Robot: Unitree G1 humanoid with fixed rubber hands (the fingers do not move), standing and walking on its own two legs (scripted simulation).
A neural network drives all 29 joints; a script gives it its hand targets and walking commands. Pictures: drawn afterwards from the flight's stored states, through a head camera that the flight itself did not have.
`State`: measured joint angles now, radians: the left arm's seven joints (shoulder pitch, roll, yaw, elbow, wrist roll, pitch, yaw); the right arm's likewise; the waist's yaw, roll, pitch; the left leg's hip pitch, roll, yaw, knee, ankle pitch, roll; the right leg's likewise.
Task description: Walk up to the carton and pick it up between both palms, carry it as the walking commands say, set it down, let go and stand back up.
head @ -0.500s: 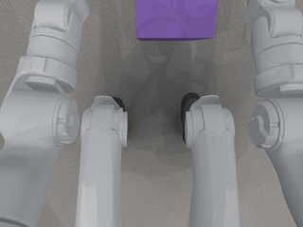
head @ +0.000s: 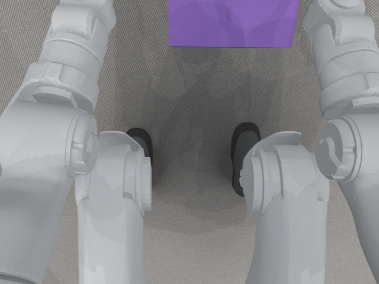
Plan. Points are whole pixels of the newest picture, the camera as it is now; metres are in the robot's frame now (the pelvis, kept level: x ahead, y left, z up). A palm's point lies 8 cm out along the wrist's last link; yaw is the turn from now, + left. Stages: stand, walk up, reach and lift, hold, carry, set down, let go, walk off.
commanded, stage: reach and lift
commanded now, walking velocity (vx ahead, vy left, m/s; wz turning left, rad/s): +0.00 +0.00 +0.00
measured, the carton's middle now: out of the picture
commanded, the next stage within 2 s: none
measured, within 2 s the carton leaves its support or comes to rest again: leaves its support in 1.38 s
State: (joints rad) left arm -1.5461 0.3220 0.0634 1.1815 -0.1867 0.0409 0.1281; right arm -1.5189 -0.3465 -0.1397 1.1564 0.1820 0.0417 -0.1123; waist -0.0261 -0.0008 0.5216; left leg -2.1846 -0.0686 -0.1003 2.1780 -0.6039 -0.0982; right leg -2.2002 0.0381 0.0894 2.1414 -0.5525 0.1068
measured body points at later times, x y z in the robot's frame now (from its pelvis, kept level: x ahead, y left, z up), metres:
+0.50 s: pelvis -0.01 +0.00 -0.01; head +0.38 +0.00 +0.21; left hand +0.56 +0.13 -0.21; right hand +0.55 -0.18 -0.21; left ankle +0.11 +0.14 -0.35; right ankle +0.12 -0.14 -0.35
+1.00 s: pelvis +0.00 -0.01 -0.01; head +0.38 +0.00 +0.22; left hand +0.56 +0.11 -0.21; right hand +0.55 -0.15 -0.21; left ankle +0.11 +0.14 -0.35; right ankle +0.12 -0.15 -0.35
